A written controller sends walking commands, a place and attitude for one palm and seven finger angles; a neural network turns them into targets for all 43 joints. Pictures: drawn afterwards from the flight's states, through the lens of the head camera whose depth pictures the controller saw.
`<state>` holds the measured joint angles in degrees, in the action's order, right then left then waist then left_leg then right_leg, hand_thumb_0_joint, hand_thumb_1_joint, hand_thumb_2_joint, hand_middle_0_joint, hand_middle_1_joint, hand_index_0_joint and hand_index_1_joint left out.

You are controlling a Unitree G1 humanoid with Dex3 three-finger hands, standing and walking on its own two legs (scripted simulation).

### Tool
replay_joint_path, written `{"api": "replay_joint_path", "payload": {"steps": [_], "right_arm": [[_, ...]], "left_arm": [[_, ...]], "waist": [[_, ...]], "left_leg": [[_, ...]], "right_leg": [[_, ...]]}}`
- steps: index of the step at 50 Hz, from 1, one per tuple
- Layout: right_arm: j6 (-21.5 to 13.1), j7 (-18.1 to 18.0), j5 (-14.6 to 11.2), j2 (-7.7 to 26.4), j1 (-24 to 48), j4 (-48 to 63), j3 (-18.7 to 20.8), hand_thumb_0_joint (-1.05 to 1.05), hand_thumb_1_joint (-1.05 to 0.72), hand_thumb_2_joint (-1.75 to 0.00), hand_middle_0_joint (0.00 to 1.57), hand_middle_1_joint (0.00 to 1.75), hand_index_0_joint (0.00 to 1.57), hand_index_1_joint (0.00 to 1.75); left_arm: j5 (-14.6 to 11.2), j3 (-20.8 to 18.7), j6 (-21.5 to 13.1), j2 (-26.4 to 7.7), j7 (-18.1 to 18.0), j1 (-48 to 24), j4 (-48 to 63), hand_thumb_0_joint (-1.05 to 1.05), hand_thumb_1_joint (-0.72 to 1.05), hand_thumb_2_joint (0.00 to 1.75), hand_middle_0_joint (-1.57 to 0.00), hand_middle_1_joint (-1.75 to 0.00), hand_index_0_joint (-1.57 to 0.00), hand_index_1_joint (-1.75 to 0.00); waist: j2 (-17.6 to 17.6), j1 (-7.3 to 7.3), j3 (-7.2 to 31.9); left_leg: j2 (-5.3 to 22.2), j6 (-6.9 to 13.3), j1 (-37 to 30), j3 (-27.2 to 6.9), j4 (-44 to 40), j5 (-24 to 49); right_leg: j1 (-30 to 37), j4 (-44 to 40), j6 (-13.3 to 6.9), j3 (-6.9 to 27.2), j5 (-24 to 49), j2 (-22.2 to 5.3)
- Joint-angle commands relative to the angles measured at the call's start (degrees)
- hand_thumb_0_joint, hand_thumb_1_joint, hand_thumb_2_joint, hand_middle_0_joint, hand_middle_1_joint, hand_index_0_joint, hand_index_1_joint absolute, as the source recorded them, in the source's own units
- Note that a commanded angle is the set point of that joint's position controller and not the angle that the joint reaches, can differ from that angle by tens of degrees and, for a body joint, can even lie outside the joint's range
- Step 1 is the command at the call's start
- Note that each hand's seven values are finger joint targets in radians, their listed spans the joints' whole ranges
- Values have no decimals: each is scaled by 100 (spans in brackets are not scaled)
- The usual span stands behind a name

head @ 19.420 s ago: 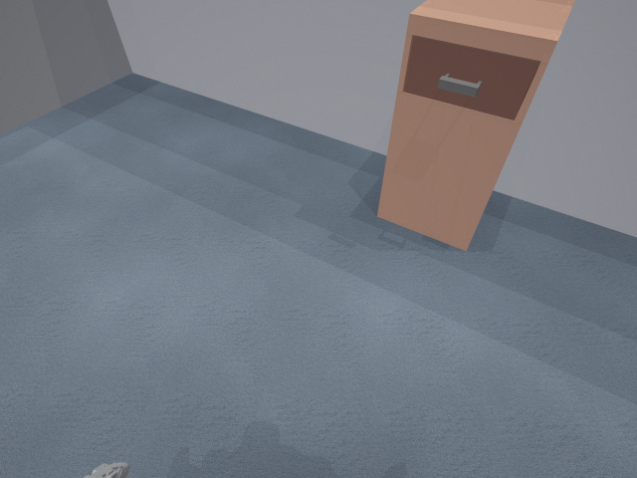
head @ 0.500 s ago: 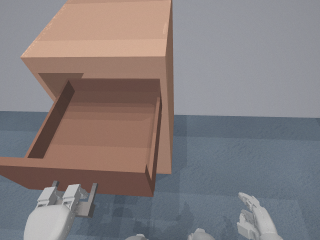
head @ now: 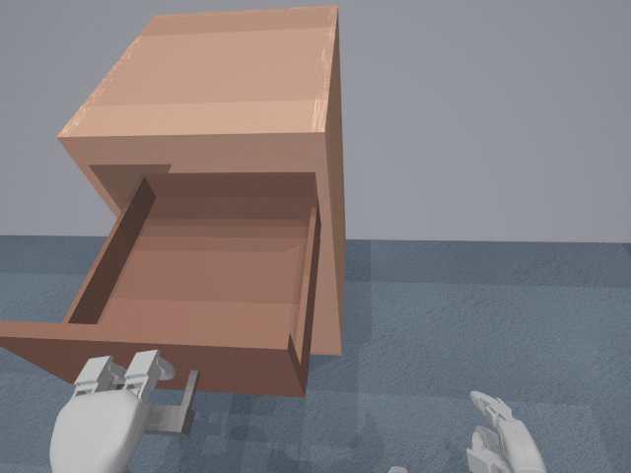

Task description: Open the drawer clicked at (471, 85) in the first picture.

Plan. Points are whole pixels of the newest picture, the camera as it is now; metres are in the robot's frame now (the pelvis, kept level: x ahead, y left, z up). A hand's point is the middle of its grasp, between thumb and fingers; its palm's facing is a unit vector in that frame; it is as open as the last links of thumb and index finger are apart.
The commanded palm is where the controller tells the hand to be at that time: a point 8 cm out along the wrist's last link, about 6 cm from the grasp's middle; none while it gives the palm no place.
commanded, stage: lift the hand off the handle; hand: left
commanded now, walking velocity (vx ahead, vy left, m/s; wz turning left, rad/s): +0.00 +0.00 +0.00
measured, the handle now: (149, 397) +0.21 +0.24 -0.02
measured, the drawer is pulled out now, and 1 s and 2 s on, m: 0.30 0.30 0.30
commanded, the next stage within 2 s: draw the hand back to the body in 1.02 s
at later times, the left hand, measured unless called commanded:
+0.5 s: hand (90, 425) +0.16 +0.24 +0.08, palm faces +0.04 -0.11 -0.99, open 13.8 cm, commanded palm +0.13 +0.24 +0.13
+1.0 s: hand (52, 393) +0.17 +0.24 +0.15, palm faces +0.11 -0.13 -0.99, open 13.8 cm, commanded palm +0.14 +0.24 +0.19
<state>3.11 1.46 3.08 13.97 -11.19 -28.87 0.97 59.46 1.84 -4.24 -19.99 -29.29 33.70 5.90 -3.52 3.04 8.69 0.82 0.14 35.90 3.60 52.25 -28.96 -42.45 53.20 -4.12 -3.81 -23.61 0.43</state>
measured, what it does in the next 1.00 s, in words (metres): stands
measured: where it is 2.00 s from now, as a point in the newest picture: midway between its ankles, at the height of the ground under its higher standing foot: outside the picture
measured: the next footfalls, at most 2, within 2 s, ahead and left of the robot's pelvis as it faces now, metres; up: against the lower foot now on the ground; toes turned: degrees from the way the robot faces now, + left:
none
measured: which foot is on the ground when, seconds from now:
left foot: down 0.00-1.00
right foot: down 0.00-1.00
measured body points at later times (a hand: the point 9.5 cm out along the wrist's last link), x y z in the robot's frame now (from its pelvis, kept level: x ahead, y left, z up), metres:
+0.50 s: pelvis +0.01 +0.01 +0.02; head +0.02 -0.03 +0.47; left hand +0.15 +0.24 +0.13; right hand +0.22 -0.20 -0.07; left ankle -0.03 +0.12 -0.69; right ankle +0.03 -0.07 -0.69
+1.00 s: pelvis +0.01 +0.03 +0.04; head +0.00 -0.02 +0.49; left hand +0.16 +0.25 +0.20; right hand +0.22 -0.17 -0.04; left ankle -0.03 +0.12 -0.69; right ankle +0.03 -0.07 -0.69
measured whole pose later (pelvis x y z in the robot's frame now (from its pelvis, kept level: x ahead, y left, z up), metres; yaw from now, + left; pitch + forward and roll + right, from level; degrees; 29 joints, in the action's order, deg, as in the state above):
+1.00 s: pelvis +0.01 +0.03 +0.04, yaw +0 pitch +2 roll +0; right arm 4.2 2.5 0.3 14.6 -11.4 -26.4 -1.1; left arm 52.2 0.8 1.0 -25.3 -11.0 36.7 30.9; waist -6.7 6.9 4.0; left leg -0.4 2.0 13.5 3.9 33.5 -21.8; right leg -19.2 33.6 -1.5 -3.0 -16.1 0.3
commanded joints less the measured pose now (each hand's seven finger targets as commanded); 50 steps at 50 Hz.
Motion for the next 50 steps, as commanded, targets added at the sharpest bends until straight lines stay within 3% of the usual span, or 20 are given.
{"api": "replay_joint_path", "payload": {"steps": [1,8,10,12,14,16,19,25,28,29,38,39,40,41,42,43,44,46,49,50], "right_arm": [[-287,2,-33,516,628,971,211,0,-90,-90,20,30,20,30],[-311,39,-41,480,680,988,194,0,-90,-90,20,30,20,30],[-317,68,-48,490,667,983,193,0,-90,-90,20,30,20,30],[-325,54,-49,487,687,991,183,0,-90,-90,20,30,20,30],[-330,57,-70,480,726,1023,186,0,-90,-90,20,30,20,30],[-305,45,-93,465,736,982,178,0,-90,-90,20,30,20,30],[-320,69,-101,473,803,1068,168,0,-90,-90,20,30,20,30],[-298,98,-109,495,720,1100,152,0,-90,-90,20,30,20,30],[-287,82,-127,492,751,1133,144,0,-90,-90,20,30,20,30],[-285,99,-142,519,763,1189,143,0,-90,-90,20,30,20,30],[-235,58,-218,516,779,1231,87,0,-90,-90,20,30,20,30],[-235,64,-242,511,847,1256,66,0,-90,-90,20,30,20,30],[-248,81,-225,501,739,1255,50,0,-90,-90,20,30,20,30],[-229,48,-253,519,787,1211,75,0,-90,-90,20,30,20,30],[-238,58,-238,529,742,1282,40,0,-90,-90,20,30,20,30],[-230,62,-266,526,775,1288,37,0,-90,-90,20,30,20,30],[-238,74,-300,530,887,1328,24,0,-90,-90,20,30,20,30],[-186,73,-297,545,831,1268,7,0,-90,-90,20,30,20,30],[-176,114,-337,497,978,1284,-27,0,-90,-90,20,30,20,30],[-156,129,-304,519,785,1248,-33,0,-90,-90,20,30,20,30]], "left_arm": [[-100,-588,-15,-842,-126,155,1279,0,-50,30,-30,-120,-30,-120],[-147,-672,-45,-918,96,352,1577,0,-50,30,-30,-120,-30,-120],[-205,-590,-29,-895,189,181,1740,0,-50,30,-30,-120,-30,-120],[-223,-725,-33,-1029,253,220,1803,0,-50,30,-30,-120,-30,-120],[-295,-833,-20,-1113,323,365,1942,0,-50,30,-30,-120,-30,-120],[-326,-920,-23,-1160,404,401,1962,0,-50,30,-30,-120,-30,-120],[-435,-857,-4,-1078,518,648,2234,0,-50,30,-30,-120,-30,-120],[-532,-789,48,-1092,737,597,2644,0,-50,30,-30,-120,-30,-120],[-500,-884,41,-1167,785,695,2760,0,-50,30,-30,-120,-30,-120],[-525,-853,68,-1167,812,639,2948,0,-50,30,-30,-120,-30,-120],[-642,-803,308,-1263,1207,286,3262,0,-50,30,-30,-120,-30,-120],[-656,-773,350,-1219,1279,220,3329,0,-50,30,-30,-120,-30,-120],[-660,-666,369,-1178,1351,148,3404,0,-50,30,-30,-120,-30,-120],[-688,-747,360,-1265,1404,90,3414,0,-50,30,-30,-120,-30,-120],[-678,-783,386,-1330,1443,217,3474,0,-50,30,-30,-120,-30,-120],[-690,-771,409,-1316,1477,247,3532,0,-50,30,-30,-120,-30,-120],[-724,-769,452,-1272,1530,259,3622,0,-50,30,-30,-120,-30,-120],[-748,-833,481,-1395,1608,105,3691,0,-50,30,-30,-120,-30,-120],[-773,-753,560,-1161,1749,312,3381,0,-50,30,-30,-120,-30,-120],[-748,-708,549,-1181,1804,206,3379,0,-50,30,-30,-120,-30,-120]], "waist": [[392,24,716],[413,121,517],[355,49,504],[388,92,406],[293,154,452],[430,157,349],[223,221,362],[461,192,325],[373,277,162],[191,291,262],[268,314,-141],[152,328,-165],[251,314,-44],[164,344,-157],[151,404,-10],[232,413,-62],[92,419,-59],[166,401,-215],[248,399,-519],[361,369,-403]], "left_leg": [[-203,196,-448,-230,-775,1330],[-189,191,-767,-255,-1026,1463],[-193,187,-911,-261,-1063,1458],[-182,189,-953,-272,-1126,1446],[-182,177,-1045,-265,-1174,1589],[-167,186,-1037,-270,-1246,1635],[-139,162,-1245,-289,-1349,1879],[-80,172,-1465,-322,-1507,1967],[-48,145,-1547,-321,-1621,2031],[-47,103,-1706,-365,-1645,2124],[50,160,-1857,-397,-2019,2039],[48,129,-1925,-447,-2081,2038],[65,144,-1990,-442,-2113,2072],[71,144,-2007,-418,-2167,2145],[90,130,-2055,-440,-2214,2243],[105,114,-2064,-438,-2252,2355],[110,99,-2146,-486,-2282,2410],[134,97,-2124,-445,-2387,2484],[135,100,-2081,-473,-2504,2319],[136,118,-2091,-415,-2511,2303]], "right_leg": [[1251,-1238,107,710,1290,-120],[1468,-1442,109,712,1357,-133],[1382,-1536,114,765,1149,-142],[1433,-1598,114,765,1134,-142],[1624,-1667,100,844,1332,-156],[1730,-1685,130,775,1492,-144],[1835,-1763,108,829,1704,-156],[1908,-1911,163,749,1589,-179],[1939,-1969,152,719,1611,-173],[1889,-1996,120,814,1510,-163],[2198,-2312,190,549,1326,-210],[2211,-2360,152,652,1231,-186],[2259,-2344,185,527,1180,-224],[2356,-2408,169,549,1344,-192],[2490,-2397,188,499,1392,-212],[2552,-2413,195,484,1501,-207],[2593,-2473,158,616,1542,-185],[2705,-2530,183,496,1630,-191],[2723,-2663,169,549,1508,-152],[2725,-2642,212,420,1441,-175]]}}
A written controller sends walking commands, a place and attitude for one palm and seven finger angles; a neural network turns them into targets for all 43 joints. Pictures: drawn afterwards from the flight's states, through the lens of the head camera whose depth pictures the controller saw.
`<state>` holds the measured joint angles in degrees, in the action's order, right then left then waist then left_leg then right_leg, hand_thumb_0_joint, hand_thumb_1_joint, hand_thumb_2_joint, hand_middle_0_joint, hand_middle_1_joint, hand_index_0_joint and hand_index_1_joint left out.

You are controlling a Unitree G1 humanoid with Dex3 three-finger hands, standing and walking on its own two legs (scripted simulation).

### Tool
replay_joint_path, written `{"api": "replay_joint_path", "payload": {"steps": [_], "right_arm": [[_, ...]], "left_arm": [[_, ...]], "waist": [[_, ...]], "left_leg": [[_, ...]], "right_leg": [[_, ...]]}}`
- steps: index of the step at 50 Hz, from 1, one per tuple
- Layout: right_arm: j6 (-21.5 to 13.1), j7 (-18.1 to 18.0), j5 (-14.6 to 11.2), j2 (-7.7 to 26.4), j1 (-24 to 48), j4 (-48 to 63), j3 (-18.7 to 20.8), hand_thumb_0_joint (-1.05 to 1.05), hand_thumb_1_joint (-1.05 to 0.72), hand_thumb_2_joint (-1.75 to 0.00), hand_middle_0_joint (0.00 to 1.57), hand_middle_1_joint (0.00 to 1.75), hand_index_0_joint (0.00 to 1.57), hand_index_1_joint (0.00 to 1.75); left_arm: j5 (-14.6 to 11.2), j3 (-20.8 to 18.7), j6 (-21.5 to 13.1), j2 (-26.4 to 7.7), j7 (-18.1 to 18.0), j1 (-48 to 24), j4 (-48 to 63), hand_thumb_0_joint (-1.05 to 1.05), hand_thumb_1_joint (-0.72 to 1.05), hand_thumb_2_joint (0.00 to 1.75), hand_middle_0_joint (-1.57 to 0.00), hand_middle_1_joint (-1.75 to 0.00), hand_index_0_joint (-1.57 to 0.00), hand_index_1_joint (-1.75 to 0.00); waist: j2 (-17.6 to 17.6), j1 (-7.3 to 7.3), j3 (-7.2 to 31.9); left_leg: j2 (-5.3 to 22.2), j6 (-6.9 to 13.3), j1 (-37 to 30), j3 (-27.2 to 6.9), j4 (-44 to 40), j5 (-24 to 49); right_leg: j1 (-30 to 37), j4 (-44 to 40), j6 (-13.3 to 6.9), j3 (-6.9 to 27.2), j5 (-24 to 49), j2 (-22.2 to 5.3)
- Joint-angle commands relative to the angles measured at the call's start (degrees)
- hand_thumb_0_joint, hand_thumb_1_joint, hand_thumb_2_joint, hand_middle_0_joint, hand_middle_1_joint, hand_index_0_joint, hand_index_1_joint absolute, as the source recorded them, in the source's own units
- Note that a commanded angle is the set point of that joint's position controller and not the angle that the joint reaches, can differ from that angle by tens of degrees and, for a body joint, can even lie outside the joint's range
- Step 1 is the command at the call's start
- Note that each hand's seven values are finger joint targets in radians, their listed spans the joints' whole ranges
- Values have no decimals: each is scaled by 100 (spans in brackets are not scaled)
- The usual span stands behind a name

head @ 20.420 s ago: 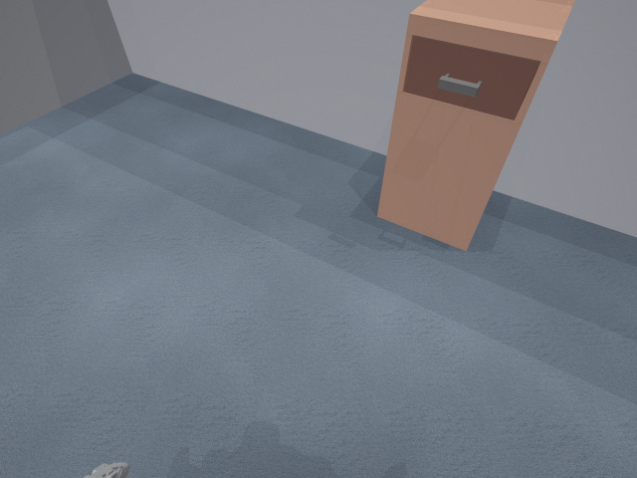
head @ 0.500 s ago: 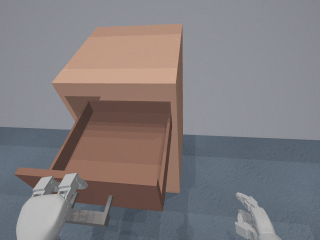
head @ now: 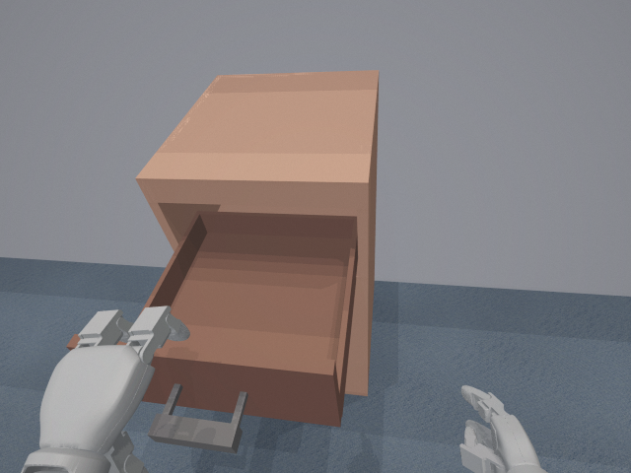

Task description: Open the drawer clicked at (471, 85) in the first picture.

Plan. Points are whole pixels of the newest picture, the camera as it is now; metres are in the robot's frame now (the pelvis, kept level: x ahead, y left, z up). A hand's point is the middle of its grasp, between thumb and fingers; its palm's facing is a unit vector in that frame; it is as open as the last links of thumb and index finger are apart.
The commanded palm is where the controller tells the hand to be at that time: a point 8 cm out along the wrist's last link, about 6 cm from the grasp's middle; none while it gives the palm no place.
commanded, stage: lift the hand off the handle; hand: left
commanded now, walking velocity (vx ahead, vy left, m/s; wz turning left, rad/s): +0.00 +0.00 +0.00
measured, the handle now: (202, 414) +0.20 +0.21 -0.06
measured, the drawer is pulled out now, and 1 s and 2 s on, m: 0.30 0.30 0.30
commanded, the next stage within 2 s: draw the hand back to the body in 0.02 s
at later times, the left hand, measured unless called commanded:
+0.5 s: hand (113, 395) +0.15 +0.24 +0.11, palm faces +0.07 -0.12 -0.99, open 13.8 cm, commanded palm +0.13 +0.24 +0.16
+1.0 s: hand (116, 355) +0.18 +0.22 +0.16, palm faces +0.37 -0.85 -0.37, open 13.0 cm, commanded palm +0.12 +0.27 +0.17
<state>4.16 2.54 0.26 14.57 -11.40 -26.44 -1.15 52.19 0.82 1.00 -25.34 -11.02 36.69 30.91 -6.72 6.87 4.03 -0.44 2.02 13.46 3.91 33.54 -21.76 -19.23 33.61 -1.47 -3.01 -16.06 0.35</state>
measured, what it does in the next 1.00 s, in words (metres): stands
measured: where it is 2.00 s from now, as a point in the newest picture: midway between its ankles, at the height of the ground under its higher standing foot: outside the picture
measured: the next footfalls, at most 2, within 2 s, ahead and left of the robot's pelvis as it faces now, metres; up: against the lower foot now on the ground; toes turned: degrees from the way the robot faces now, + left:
none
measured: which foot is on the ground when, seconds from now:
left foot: down 0.00-1.00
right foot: down 0.00-1.00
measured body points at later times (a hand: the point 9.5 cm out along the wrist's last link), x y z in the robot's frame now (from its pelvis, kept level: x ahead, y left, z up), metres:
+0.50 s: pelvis +0.00 +0.01 +0.01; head +0.00 -0.03 +0.45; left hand +0.14 +0.24 +0.16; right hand +0.22 -0.19 -0.08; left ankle -0.04 +0.09 -0.73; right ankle +0.02 -0.10 -0.73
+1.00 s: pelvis +0.01 +0.00 +0.01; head -0.01 -0.01 +0.46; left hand +0.15 +0.26 +0.18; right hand +0.20 -0.19 -0.07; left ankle -0.04 +0.09 -0.73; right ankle +0.02 -0.10 -0.73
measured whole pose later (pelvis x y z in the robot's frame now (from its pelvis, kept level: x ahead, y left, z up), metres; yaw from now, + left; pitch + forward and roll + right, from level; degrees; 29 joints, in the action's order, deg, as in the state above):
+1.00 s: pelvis +0.01 +0.00 +0.01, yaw +3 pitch -4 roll -1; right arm -8.4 -4.1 0.3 11.1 -13.5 -34.1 -2.6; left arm -0.1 -9.3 -5.8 -17.1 -7.0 32.7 29.8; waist -3.1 3.6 -1.4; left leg -1.2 2.1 1.8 0.8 24.3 -18.1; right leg -5.8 23.1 -1.1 -5.8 -12.9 0.0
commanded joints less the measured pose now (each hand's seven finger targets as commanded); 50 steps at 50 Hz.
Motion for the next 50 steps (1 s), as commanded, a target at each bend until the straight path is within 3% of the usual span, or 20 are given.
{"api": "replay_joint_path", "payload": {"steps": [1,5,9,12,19,22,24,27,29,30,31,34,35,36,37,38,39,41,46,50], "right_arm": [[-227,-11,-28,489,903,983,201,0,-90,-90,20,30,20,30],[-272,10,9,493,742,1081,173,0,-90,-90,20,30,20,30],[-245,-43,-1,538,925,1077,182,0,-90,-90,20,30,20,30],[-207,-47,25,500,824,1014,189,0,-90,-90,20,30,20,30],[-216,-85,-47,549,1035,1005,205,0,-90,-90,20,30,20,30],[-176,-125,-1,588,848,973,192,0,-90,-90,20,30,20,30],[-179,-138,-41,593,1072,972,179,0,-90,-90,20,30,20,30],[-143,-202,-2,592,914,933,171,0,-90,-90,20,30,20,30],[-174,-226,-43,600,1051,919,177,0,-90,-90,20,30,20,30],[-172,-234,-11,601,873,928,163,0,-90,-90,20,30,20,30],[-156,-264,-26,596,915,859,199,0,-90,-90,20,30,20,30],[-193,-284,-56,630,1067,880,203,0,-90,-90,20,30,20,30],[-179,-283,-12,647,857,882,172,0,-90,-90,20,30,20,30],[-155,-302,-25,645,914,836,212,0,-90,-90,20,30,20,30],[-617,-443,-176,75,636,881,174,0,-90,-90,20,30,20,30],[-889,-553,-178,257,582,724,204,0,-90,-90,20,30,20,30],[-1019,-655,-161,233,768,603,168,0,-90,-90,20,30,20,30],[-1337,-753,-39,291,564,496,139,0,-90,-90,20,30,20,30],[-1608,-725,9,235,615,192,102,0,-90,-90,20,30,20,30],[-1641,-672,-5,227,675,128,126,0,-90,-90,20,30,20,30]], "left_arm": [[-46,-673,-2,-756,-9,-253,878,0,-50,30,-30,-120,-30,-120],[29,-583,-97,-681,-35,-74,1173,0,-50,30,-30,-120,-30,-120],[40,-960,-159,-1000,-175,-135,1231,0,-50,30,-30,-120,-30,-120],[47,-900,-174,-869,-194,-116,1047,0,-50,30,-30,-120,-30,-120],[-209,-933,-62,-881,1,-112,1127,0,-50,30,-30,-120,-30,-120],[-213,-1045,-95,-1084,63,-169,1077,0,-50,30,-30,-120,-30,-120],[-219,-1168,-74,-1141,74,-183,1072,0,-50,30,-30,-120,-30,-120],[-247,-1294,-147,-1284,110,-409,951,0,-50,30,-30,-120,-30,-120],[-325,-1433,-160,-1350,127,-422,970,0,-50,30,-30,-120,-30,-120],[-324,-1434,-189,-1384,143,-472,1030,0,-50,30,-30,-120,-30,-120],[-403,-1438,-202,-1357,170,-428,849,0,-50,30,-30,-120,-30,-120],[-502,-1553,-209,-1431,246,-420,882,0,-50,30,-30,-120,-30,-120],[-467,-1578,-230,-1522,267,-489,960,0,-50,30,-30,-120,-30,-120],[-507,-1588,-237,-1514,278,-433,862,0,-50,30,-30,-120,-30,-120],[-4614,-889,-481,1003,436,-353,410,0,-47,32,-30,-118,-30,-118],[-4748,-1184,-666,363,422,-186,399,0,-43,33,-29,-115,-29,-115],[-5056,-1589,-754,93,373,-1,571,0,-40,34,-29,-113,-29,-113],[-5173,-1701,-990,-245,254,-593,1486,0,-32,37,-29,-109,-29,-109],[-5296,-1738,-1042,-79,251,-745,1157,0,-15,45,-27,-98,-27,-98],[-5391,-1836,-1121,25,345,-685,943,0,-1,51,-26,-88,-26,-88]], "waist": [[632,-12,-40],[419,47,489],[403,70,340],[369,60,175],[304,31,211],[564,42,243],[370,47,88],[469,49,66],[326,27,87],[371,47,334],[403,15,89],[323,4,113],[341,22,362],[440,13,170],[888,-646,-321],[974,-477,-103],[1070,-350,13],[241,-332,378],[62,-360,-527],[113,-339,-494]], "left_leg": [[255,-73,174,-429,-686,1503],[277,-108,-89,-451,-613,1940],[265,-124,-73,-522,-609,1893],[250,-115,-91,-446,-636,1880],[266,-113,-201,-534,-790,2019],[266,-87,-191,-457,-821,2073],[269,-104,-174,-510,-884,1889],[238,-63,-191,-458,-930,1783],[231,-71,-256,-526,-944,1726],[235,-55,-327,-472,-944,1875],[215,-57,-301,-460,-939,1892],[222,-64,-340,-523,-962,1839],[225,-60,-374,-465,-972,2019],[231,-87,-352,-480,-974,2068],[412,12,-774,-583,-1076,1881],[505,18,-836,-644,-1139,1972],[480,12,-863,-656,-1210,2126],[397,-122,-949,-613,-1245,2776],[305,-230,-607,-598,-1357,2486],[284,-231,-589,-572,-1400,2335]], "right_leg": [[425,-746,-61,402,682,-148],[552,-652,-81,395,900,-145],[591,-766,-143,676,1028,-94],[497,-796,-120,478,941,-155],[710,-902,-106,538,1127,-139],[801,-929,-44,371,1193,-187],[790,-1028,-92,571,1082,-143],[808,-1068,-50,388,926,-214],[821,-1139,-86,564,914,-163],[924,-1081,-47,380,981,-231],[846,-1135,-49,408,1042,-206],[884,-1192,-62,546,1080,-176],[1010,-1126,-26,364,1167,-253],[926,-1152,-32,378,1189,-216],[1149,-968,-64,-80,994,-137],[1166,-934,-30,-52,769,-182],[1308,-1058,-10,-67,856,-168],[1689,-1079,-22,-22,1339,-277],[1522,-1324,-101,-77,1312,-255],[1597,-1353,-108,-64,1307,-232]]}}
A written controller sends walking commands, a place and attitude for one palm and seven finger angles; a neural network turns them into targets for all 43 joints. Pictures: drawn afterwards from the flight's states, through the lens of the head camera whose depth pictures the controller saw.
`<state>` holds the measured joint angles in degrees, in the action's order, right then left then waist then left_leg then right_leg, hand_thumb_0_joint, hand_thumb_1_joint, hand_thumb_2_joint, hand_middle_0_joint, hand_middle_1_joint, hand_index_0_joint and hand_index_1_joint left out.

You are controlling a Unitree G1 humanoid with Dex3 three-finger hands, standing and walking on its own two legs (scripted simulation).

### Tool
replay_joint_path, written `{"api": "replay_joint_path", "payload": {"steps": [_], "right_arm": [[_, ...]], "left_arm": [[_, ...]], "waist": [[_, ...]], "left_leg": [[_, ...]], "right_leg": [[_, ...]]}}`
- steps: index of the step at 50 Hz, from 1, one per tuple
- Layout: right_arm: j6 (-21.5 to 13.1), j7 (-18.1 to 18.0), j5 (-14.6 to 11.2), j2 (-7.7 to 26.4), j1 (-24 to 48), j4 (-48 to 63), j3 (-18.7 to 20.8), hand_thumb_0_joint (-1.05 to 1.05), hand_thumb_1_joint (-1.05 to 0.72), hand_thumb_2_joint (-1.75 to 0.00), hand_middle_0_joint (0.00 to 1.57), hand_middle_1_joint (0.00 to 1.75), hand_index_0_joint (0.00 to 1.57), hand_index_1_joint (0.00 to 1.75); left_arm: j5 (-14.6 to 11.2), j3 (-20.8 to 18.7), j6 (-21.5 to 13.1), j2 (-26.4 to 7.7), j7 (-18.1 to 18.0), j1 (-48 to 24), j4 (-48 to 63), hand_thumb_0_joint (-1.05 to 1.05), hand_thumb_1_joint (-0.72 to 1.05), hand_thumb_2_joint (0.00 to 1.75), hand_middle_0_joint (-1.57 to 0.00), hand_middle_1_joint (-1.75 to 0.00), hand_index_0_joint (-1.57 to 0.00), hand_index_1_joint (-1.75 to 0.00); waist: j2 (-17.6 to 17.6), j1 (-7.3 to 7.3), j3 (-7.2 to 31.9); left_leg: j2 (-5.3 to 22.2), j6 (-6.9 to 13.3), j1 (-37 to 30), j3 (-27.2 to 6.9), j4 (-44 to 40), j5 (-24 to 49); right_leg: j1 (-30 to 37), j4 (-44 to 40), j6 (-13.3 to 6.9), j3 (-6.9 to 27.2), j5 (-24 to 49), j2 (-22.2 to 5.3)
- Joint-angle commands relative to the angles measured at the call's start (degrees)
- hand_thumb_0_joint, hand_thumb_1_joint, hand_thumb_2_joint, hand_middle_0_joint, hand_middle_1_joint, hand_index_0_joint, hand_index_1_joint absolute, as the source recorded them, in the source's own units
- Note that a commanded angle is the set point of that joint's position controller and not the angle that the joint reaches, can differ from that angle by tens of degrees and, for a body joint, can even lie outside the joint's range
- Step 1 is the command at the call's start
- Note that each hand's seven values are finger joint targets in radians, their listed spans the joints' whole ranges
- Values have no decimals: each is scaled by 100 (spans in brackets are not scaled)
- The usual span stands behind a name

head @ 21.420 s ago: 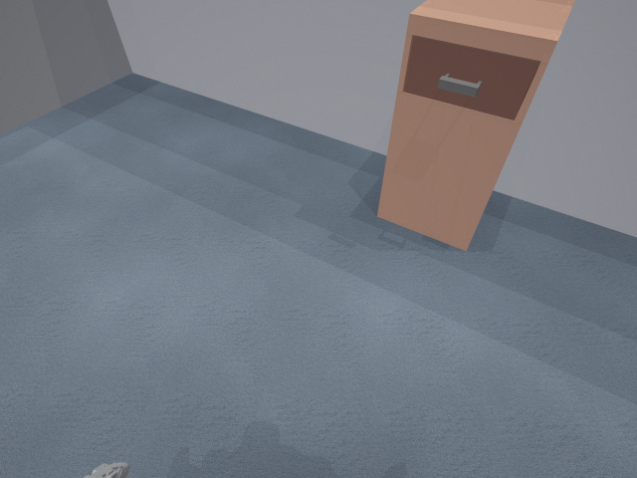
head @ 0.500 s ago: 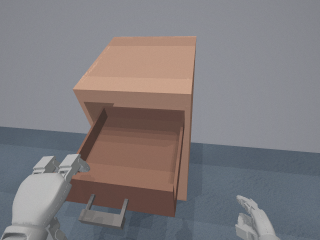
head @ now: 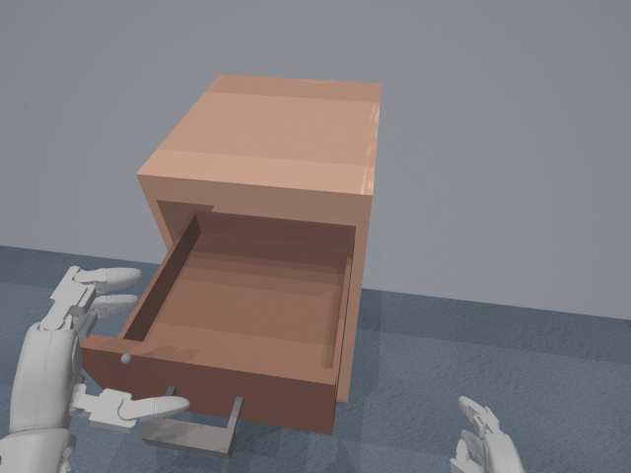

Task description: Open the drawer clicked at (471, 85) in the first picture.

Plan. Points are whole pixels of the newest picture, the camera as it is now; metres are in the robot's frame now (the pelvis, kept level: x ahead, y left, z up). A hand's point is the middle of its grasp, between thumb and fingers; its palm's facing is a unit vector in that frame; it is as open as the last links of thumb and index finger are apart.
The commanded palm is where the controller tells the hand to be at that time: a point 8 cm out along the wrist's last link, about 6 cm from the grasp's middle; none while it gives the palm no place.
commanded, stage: draw the hand back to the body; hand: left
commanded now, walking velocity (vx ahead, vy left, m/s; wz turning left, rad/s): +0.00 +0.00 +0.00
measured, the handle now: (197, 418) +0.20 +0.20 -0.07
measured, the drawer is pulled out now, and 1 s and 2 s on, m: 0.30 0.30 0.30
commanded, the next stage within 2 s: step back with the hand held close in 0.72 s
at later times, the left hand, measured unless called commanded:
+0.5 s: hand (96, 352) +0.17 +0.23 +0.16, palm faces +0.41 -0.82 -0.41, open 8.8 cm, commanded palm +0.12 +0.27 +0.17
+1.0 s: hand (108, 353) +0.17 +0.22 +0.16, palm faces +0.37 -0.80 -0.47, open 7.4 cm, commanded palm +0.11 +0.26 +0.17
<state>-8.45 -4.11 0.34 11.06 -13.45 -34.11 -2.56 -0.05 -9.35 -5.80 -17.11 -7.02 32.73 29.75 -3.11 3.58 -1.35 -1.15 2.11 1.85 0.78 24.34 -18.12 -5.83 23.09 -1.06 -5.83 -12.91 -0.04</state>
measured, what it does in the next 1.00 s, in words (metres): stands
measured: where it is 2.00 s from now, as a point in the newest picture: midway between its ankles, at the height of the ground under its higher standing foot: outside the picture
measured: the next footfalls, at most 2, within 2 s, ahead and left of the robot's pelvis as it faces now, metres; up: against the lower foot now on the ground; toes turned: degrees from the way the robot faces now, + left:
right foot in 1.92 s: -0.15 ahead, -0.13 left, +0.00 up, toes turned -6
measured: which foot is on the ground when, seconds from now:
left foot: down 0.00-1.00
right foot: down 0.00-1.00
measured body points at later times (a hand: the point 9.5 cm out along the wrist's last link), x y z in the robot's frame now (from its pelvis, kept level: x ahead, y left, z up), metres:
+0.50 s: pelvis -0.01 -0.01 +0.00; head -0.02 -0.04 +0.45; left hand +0.14 +0.27 +0.18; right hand +0.19 -0.23 -0.08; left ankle -0.05 +0.09 -0.74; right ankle +0.00 -0.11 -0.74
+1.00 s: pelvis -0.02 -0.02 +0.00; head +0.00 -0.04 +0.45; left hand +0.15 +0.26 +0.19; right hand +0.16 -0.25 -0.09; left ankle -0.05 +0.09 -0.74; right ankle +0.00 -0.11 -0.74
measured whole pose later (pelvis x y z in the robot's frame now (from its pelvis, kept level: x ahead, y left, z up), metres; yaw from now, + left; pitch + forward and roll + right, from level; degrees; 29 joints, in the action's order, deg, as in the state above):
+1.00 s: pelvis -0.02 -0.02 +0.00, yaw -1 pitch +0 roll -1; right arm -5.0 -3.4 -0.7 12.9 -9.7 -33.4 0.0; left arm -2.0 -19.7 -11.1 -19.1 -7.0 32.8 28.7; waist -3.7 1.2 -2.5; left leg 0.3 0.7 8.8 0.9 25.1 -15.8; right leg -12.2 22.1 -2.8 -5.9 -9.6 1.4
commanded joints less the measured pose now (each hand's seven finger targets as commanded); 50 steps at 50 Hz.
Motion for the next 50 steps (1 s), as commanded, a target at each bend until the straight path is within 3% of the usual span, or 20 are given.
{"api": "replay_joint_path", "payload": {"steps": [1,5,10,13,15,21,25,26,28,29,33,35,38,39,41,42,43,46,50], "right_arm": [[-381,6,-7,589,896,911,285,0,-90,-90,20,30,20,30],[-321,47,-26,619,964,877,349,0,-90,-90,20,30,20,30],[-290,32,-34,624,959,869,356,0,-90,-90,20,30,20,30],[-244,18,-52,629,960,855,370,0,-90,-90,20,30,20,30],[-243,7,-63,634,983,841,357,0,-90,-90,20,30,20,30],[-256,-4,-68,649,982,810,386,0,-90,-90,20,30,20,30],[-249,28,-77,648,1009,787,382,0,-90,-90,20,30,20,30],[-243,26,-78,652,1012,796,390,0,-90,-90,20,30,20,30],[-249,26,-77,655,1000,804,397,0,-90,-90,20,30,20,30],[-255,24,-79,659,1046,795,388,0,-90,-90,20,30,20,30],[-263,16,-80,627,1023,807,388,0,-90,-90,20,30,20,30],[-280,6,-79,625,1031,782,396,0,-90,-90,20,30,20,30],[-283,8,-79,626,1023,780,416,0,-90,-90,20,30,20,30],[-286,13,-81,640,1034,762,412,0,-90,-90,20,30,20,30],[-278,13,-83,625,1026,755,411,0,-90,-90,20,30,20,30],[-137,2,-145,715,905,1006,390,0,-90,-90,20,30,20,30],[-37,5,-112,576,879,822,395,0,-90,-90,20,30,20,30],[63,35,-94,660,916,928,461,0,-90,-90,20,30,20,30],[140,19,-104,704,926,1019,546,0,-90,-90,20,30,20,30]], "left_arm": [[-189,-825,-460,-790,-35,-276,1114,0,2,52,-26,-86,-26,-86],[-249,-905,-455,-753,26,-146,945,0,17,58,-25,-77,-25,-77],[-256,-1117,-474,-962,-23,-342,1166,0,34,66,-24,-66,-24,-66],[-284,-1199,-448,-1008,-47,-386,1054,0,44,70,-23,-59,-23,-59],[-275,-1201,-448,-1009,-54,-550,1007,0,51,74,-23,-55,-23,-55],[-314,-1372,-467,-1085,-81,-532,892,0,73,82,-21,-41,-21,-41],[-312,-1220,-453,-953,-42,-540,771,0,87,88,-20,-32,-20,-32],[-319,-1255,-459,-990,-47,-535,788,0,90,90,-20,-30,-20,-30],[-316,-1316,-479,-1069,-59,-527,848,0,90,90,-20,-30,-20,-30],[-309,-1343,-467,-1099,-58,-591,848,0,90,90,-20,-30,-20,-30],[-327,-1367,-499,-1105,-71,-543,818,0,90,90,-20,-30,-20,-30],[-319,-1352,-514,-1101,-74,-553,835,0,90,90,-20,-30,-20,-30],[-317,-1371,-517,-1096,-79,-479,801,0,90,90,-20,-30,-20,-30],[-303,-1352,-521,-1085,-70,-533,834,0,90,90,-20,-30,-20,-30],[-327,-1347,-521,-1057,-70,-482,715,0,90,90,-20,-30,-20,-30],[-326,-2127,-802,-1736,-122,-1186,1309,0,90,90,-20,-30,-20,-30],[-275,-1794,-812,-1258,-67,-619,656,0,90,90,-20,-30,-20,-30],[-201,-1626,-881,-1095,-44,-108,856,0,90,90,-20,-30,-20,-30],[-189,-1704,-917,-1172,-116,310,1166,0,90,90,-20,-30,-20,-30]], "waist": [[-250,-5,197],[212,-12,295],[-168,-26,461],[-49,-24,395],[-147,-44,225],[-11,-11,348],[-84,-45,182],[52,-32,242],[10,-19,347],[-96,-16,222],[69,-7,305],[-82,-28,278],[94,-11,392],[-39,-21,350],[130,-20,298],[299,-239,-470],[660,-283,-368],[384,-280,256],[161,-288,820]], "left_leg": [[345,-239,550,-255,-471,2063],[365,-188,532,-229,-450,2183],[318,-190,467,-208,-437,2092],[322,-182,469,-226,-474,1979],[321,-169,483,-225,-514,1774],[295,-133,452,-213,-532,1716],[284,-118,474,-189,-534,1612],[286,-111,487,-209,-540,1613],[278,-100,454,-191,-531,1567],[264,-106,483,-197,-526,1530],[260,-81,492,-184,-535,1406],[254,-76,436,-156,-521,1419],[252,-56,417,-137,-483,1551],[237,-73,419,-145,-477,1565],[250,-63,452,-151,-509,1525],[337,-1,958,-323,-353,905],[321,32,885,-346,-186,701],[297,49,757,-232,-47,780],[432,48,910,-300,-128,1352]], "right_leg": [[351,-273,-145,224,1108,-198],[399,-288,-103,243,1330,-182],[421,-327,-107,296,1302,-194],[382,-353,-97,292,1206,-187],[267,-418,-100,300,999,-177],[351,-431,-86,328,1008,-187],[246,-498,-78,358,936,-189],[287,-475,-73,336,929,-178],[315,-479,-63,366,887,-184],[243,-536,-82,394,856,-174],[282,-539,-52,403,731,-186],[237,-581,-60,436,772,-194],[310,-533,-39,431,936,-197],[280,-569,-56,451,921,-184],[288,-549,-38,422,905,-192],[-468,-883,-56,1129,910,-543],[-612,-991,-77,1125,607,-692],[-520,-845,-91,1108,570,-814],[-146,-327,-56,905,1346,-781]]}}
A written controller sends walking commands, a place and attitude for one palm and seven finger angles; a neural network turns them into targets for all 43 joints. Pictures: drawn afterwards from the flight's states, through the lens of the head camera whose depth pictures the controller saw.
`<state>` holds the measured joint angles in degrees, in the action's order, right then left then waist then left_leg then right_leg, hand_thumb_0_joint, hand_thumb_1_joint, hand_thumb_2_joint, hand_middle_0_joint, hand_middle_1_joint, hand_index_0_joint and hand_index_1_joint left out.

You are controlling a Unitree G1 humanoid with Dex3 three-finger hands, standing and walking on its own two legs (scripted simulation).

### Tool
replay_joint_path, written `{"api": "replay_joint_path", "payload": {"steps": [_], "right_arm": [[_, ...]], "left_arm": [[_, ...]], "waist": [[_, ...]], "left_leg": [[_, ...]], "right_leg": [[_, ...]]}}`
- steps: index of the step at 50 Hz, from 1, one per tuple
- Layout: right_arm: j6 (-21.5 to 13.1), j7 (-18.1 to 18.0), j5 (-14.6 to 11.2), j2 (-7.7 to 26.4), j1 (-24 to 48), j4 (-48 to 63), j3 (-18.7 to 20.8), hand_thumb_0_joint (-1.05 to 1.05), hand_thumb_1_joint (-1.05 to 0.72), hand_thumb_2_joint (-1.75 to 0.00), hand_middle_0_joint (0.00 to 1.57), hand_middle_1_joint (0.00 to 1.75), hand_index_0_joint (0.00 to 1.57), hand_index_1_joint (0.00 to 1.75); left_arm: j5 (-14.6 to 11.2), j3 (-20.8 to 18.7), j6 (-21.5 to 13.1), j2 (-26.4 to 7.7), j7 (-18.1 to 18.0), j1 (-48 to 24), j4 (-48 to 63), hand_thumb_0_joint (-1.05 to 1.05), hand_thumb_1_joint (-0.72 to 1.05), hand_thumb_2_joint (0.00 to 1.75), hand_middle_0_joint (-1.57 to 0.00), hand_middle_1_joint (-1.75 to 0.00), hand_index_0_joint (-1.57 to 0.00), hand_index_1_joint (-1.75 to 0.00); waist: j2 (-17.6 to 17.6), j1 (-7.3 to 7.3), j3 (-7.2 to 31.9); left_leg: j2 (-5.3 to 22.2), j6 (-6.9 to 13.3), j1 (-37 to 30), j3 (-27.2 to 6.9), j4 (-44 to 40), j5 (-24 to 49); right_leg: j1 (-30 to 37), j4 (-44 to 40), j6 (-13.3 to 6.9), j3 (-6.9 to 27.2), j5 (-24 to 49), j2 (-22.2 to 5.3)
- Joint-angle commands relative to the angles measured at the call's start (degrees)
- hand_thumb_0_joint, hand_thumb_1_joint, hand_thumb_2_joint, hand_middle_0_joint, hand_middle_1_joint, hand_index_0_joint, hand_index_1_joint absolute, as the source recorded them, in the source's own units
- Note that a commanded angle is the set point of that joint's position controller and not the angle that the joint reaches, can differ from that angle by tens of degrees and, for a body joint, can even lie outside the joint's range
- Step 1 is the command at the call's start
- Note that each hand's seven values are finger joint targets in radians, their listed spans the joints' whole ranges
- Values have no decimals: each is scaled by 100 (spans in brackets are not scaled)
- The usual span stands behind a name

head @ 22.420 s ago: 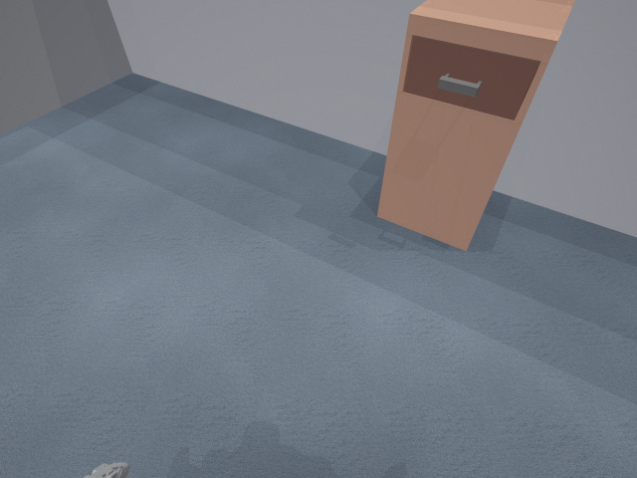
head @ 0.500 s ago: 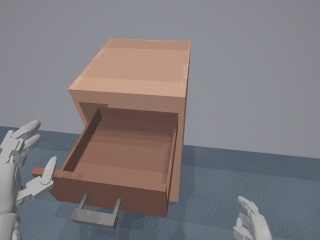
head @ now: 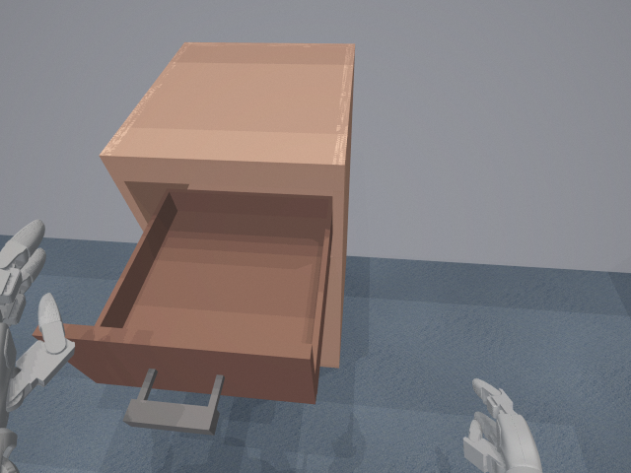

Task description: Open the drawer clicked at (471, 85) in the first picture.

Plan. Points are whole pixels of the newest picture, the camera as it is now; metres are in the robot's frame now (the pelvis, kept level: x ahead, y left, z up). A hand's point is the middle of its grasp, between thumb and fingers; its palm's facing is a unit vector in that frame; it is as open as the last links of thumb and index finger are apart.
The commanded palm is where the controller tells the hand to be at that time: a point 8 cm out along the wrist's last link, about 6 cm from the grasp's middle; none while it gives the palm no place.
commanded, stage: step back with the hand held close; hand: left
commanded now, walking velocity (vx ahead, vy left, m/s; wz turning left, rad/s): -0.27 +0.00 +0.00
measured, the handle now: (178, 398) +0.22 +0.22 -0.07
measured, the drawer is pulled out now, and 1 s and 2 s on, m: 0.30 0.30 0.30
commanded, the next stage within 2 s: stop stepping back and stand still in 1.26 s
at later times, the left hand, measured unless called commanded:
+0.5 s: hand (23, 397) +0.15 +0.26 +0.15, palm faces +0.37 -0.80 -0.47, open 7.4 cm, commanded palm +0.09 +0.30 +0.17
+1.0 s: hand (61, 444) +0.12 +0.21 +0.15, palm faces +0.20 -0.84 -0.50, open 7.4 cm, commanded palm +0.04 +0.27 +0.17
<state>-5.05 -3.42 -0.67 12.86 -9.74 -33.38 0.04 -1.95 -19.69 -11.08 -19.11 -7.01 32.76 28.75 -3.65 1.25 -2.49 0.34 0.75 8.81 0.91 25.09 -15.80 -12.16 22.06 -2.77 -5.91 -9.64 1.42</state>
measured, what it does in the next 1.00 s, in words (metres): walks backwards: right foot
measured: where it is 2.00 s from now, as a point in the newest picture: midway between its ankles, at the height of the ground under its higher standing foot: outside the picture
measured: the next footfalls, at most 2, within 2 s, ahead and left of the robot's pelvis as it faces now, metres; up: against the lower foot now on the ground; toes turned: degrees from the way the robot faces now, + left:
right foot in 0.92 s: -0.13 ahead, -0.11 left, +0.00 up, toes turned -5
left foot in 1.24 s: -0.12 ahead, +0.11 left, +0.00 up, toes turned +2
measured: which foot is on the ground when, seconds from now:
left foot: down 0.00-1.00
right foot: down 0.00-0.66, up 0.68-0.90, down 0.92-1.00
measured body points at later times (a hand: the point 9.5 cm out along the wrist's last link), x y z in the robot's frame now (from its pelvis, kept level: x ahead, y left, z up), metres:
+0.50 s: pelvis -0.04 +0.02 -0.01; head -0.01 +0.03 +0.43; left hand +0.13 +0.30 +0.18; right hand +0.15 -0.20 -0.09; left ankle -0.03 +0.11 -0.74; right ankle +0.03 -0.09 -0.74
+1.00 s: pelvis -0.11 +0.00 -0.01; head -0.03 +0.00 +0.44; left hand +0.10 +0.25 +0.18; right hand +0.09 -0.22 -0.09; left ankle -0.03 +0.11 -0.74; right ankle -0.17 -0.10 -0.74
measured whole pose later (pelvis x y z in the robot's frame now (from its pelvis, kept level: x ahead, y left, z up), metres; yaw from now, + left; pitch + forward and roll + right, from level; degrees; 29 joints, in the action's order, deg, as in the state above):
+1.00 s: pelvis -0.11 +0.00 -0.01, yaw -4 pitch +4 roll -2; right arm -7.3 -1.8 0.5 9.5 -4.4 -33.3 -1.4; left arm -3.1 -20.9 -12.5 -23.8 -6.8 35.0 38.0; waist -0.6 0.8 -5.8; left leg 3.4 0.5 24.5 3.3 27.5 -7.0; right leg -11.3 24.4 -1.0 -2.4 -17.4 2.4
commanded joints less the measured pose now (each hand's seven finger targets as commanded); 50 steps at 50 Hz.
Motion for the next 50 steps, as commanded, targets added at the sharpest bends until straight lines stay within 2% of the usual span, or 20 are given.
{"api": "replay_joint_path", "payload": {"steps": [1,3,4,5,9,14,18,21,25,28,30,32,33,34,37,40,46,48,49,50], "right_arm": [[-187,-56,-7,533,549,979,308,0,-90,-90,20,30,20,30],[-156,-69,-27,530,541,1023,360,0,-90,-90,20,30,20,30],[-151,-89,-20,557,578,1022,363,0,-90,-90,20,30,20,30],[-137,-100,-5,511,539,1031,366,0,-90,-90,20,30,20,30],[-154,-116,-16,553,533,1065,410,0,-90,-90,20,30,20,30],[-224,-112,0,563,502,1071,395,0,-90,-90,20,30,20,30],[-296,-113,33,576,426,1092,367,0,-90,-90,20,30,20,30],[-347,-104,40,601,343,1066,360,0,-90,-90,20,30,20,30],[-381,-66,34,570,240,1032,340,0,-90,-90,20,30,20,30],[-381,-62,23,587,239,973,330,0,-90,-90,20,30,20,30],[-384,-100,52,561,287,969,297,0,-90,-90,20,30,20,30],[-428,-117,64,621,417,1049,271,0,-90,-90,20,30,20,30],[-463,-121,88,604,437,1077,278,0,-90,-90,20,30,20,30],[-495,-127,108,532,456,1041,292,0,-90,-90,20,30,20,30],[-618,-98,202,478,244,847,363,0,-90,-90,20,30,20,30],[-653,-52,243,515,224,620,324,0,-90,-90,20,30,20,30],[-563,77,138,634,559,676,292,0,-90,-90,20,30,20,30],[-417,95,56,600,634,841,285,0,-90,-90,20,30,20,30],[-380,90,-27,575,595,899,324,0,-90,-90,20,30,20,30],[-308,64,-113,512,617,941,358,0,-90,-90,20,30,20,30]], "left_arm": [[4,-707,-390,-1002,-139,384,1326,0,90,90,-20,-30,-20,-30],[-4,-793,-389,-1073,-180,469,1396,0,90,90,-20,-30,-20,-30],[2,-866,-397,-1188,-199,409,1502,0,90,90,-20,-30,-20,-30],[7,-877,-398,-1152,-228,504,1461,0,90,90,-20,-30,-20,-30],[-13,-960,-390,-1228,-267,610,1678,0,90,90,-20,-30,-20,-30],[-6,-960,-395,-1187,-291,646,1783,0,90,90,-20,-30,-20,-30],[19,-907,-404,-1093,-319,490,1838,0,90,90,-20,-30,-20,-30],[22,-846,-414,-1050,-328,339,1889,0,90,90,-20,-30,-20,-30],[7,-813,-484,-1091,-354,224,1980,0,90,90,-20,-30,-20,-30],[1,-795,-536,-1103,-393,277,2041,0,90,90,-20,-30,-20,-30],[15,-902,-533,-1154,-436,361,2019,0,90,90,-20,-30,-20,-30],[87,-945,-575,-1161,-442,357,2070,0,90,90,-20,-30,-20,-30],[164,-965,-601,-1133,-439,311,2123,0,90,90,-20,-30,-20,-30],[182,-1022,-600,-1233,-436,208,2151,0,90,90,-20,-30,-20,-30],[58,-916,-639,-1076,-397,555,2074,0,90,90,-20,-30,-20,-30],[0,-711,-619,-998,-331,529,2078,0,90,90,-20,-30,-20,-30],[-136,-843,-581,-1195,-94,492,2170,0,90,90,-20,-30,-20,-30],[-194,-997,-584,-1303,-56,712,2285,0,90,90,-20,-30,-20,-30],[-225,-1042,-549,-1360,-48,820,2271,0,90,90,-20,-30,-20,-30],[-282,-1106,-519,-1403,-55,963,2078,0,90,90,-20,-30,-20,-30]], "waist": [[195,-57,1037],[434,-75,1119],[230,-89,1098],[374,-88,1126],[158,-107,1182],[-92,-92,1031],[-7,-100,802],[112,-143,724],[537,-206,671],[530,-210,702],[392,-195,679],[-445,-186,560],[-849,-152,585],[-987,-146,631],[-447,-75,788],[-571,-114,1112],[-607,14,1449],[-221,44,1797],[416,18,2015],[1149,-41,1908]], "left_leg": [[329,184,264,-365,-215,1262],[379,173,406,-427,-130,1475],[375,156,415,-442,-106,1557],[401,140,538,-520,-108,1626],[511,136,726,-668,-67,1818],[700,222,1278,-861,-296,1348],[846,334,1988,-948,-425,637],[730,337,2101,-896,-220,27],[313,252,1670,-672,390,-877],[226,210,1104,-628,691,-990],[431,245,1256,-834,174,-934],[1028,444,2348,-1422,-856,-988],[1378,559,2853,-1671,-1201,-813],[1539,616,2716,-1738,-1209,-140],[1559,609,1091,-1449,-554,2631],[1522,479,-404,-1212,-158,4791],[1378,368,-606,-889,-59,4124],[1127,244,-424,-526,351,3665],[792,101,-362,-276,758,3145],[419,-31,-43,31,1356,1901]], "right_leg": [[546,-90,128,876,1128,-897],[601,77,145,847,1385,-882],[491,115,111,896,1495,-892],[580,203,112,815,1487,-878],[512,517,74,796,1648,-838],[490,891,117,745,1109,-696],[658,1171,169,788,615,-627],[497,980,78,1046,484,-762],[-305,55,-140,1601,-447,-1166],[-938,-229,-229,1585,-1042,-1335],[-792,51,-106,1283,-1012,-1083],[102,1158,174,814,-654,-500],[608,1955,275,589,-349,-259],[462,2383,286,632,-660,-217],[-551,2126,245,641,-1540,-216],[-800,1322,248,495,-1290,-158],[-133,131,258,382,-335,-225],[282,-111,256,478,1116,-429],[357,-138,155,623,2012,-687],[118,-178,-49,921,2858,-1288]]}}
